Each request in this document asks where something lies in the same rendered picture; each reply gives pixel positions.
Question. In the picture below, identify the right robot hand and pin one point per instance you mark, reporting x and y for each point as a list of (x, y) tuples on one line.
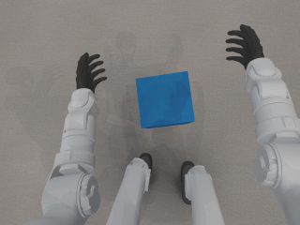
[(252, 48)]

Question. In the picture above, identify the left robot shin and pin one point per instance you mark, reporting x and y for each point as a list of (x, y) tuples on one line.
[(137, 160)]

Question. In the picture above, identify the carton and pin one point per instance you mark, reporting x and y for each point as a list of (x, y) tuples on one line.
[(165, 100)]

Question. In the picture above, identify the right robot upper arm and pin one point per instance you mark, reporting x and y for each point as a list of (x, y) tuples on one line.
[(277, 166)]

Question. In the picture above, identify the robot right foot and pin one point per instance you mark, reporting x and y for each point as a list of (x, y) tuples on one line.
[(186, 166)]

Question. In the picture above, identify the left robot upper arm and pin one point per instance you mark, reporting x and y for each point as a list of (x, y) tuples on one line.
[(69, 200)]

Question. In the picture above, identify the left robot hand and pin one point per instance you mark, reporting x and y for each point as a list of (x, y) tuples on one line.
[(84, 78)]

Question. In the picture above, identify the robot left forearm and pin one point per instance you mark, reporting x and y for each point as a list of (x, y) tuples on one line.
[(79, 136)]

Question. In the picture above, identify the robot right forearm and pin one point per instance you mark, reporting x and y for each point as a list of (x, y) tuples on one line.
[(271, 103)]

